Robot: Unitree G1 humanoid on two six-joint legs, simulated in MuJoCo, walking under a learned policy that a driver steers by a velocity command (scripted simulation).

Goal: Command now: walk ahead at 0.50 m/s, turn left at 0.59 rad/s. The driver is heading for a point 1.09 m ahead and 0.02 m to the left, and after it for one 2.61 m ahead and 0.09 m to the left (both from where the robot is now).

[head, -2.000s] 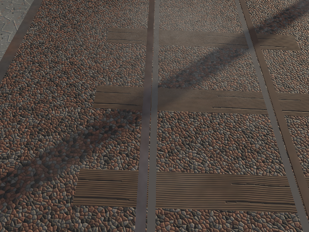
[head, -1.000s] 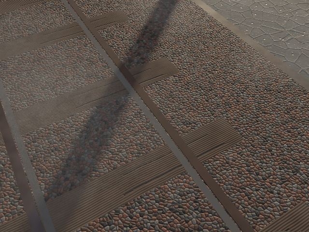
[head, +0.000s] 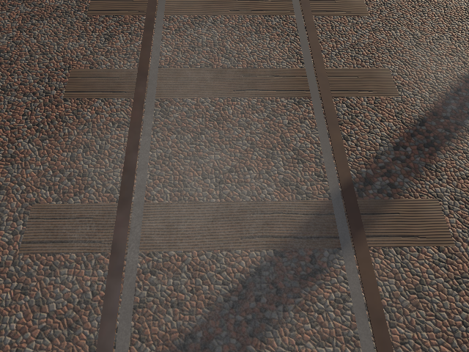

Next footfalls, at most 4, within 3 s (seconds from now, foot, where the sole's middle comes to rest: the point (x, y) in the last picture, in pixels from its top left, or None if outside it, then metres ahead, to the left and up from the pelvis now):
0.36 right None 0.39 -0.12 -0.77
0.86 left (172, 298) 0.58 0.20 -0.77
1.40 right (231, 198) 0.93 0.04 -0.77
1.86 left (177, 136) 1.20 0.24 -0.77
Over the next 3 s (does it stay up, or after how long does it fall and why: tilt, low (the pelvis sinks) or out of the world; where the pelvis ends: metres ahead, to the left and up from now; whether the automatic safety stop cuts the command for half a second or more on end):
stays up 1.62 0.01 0.00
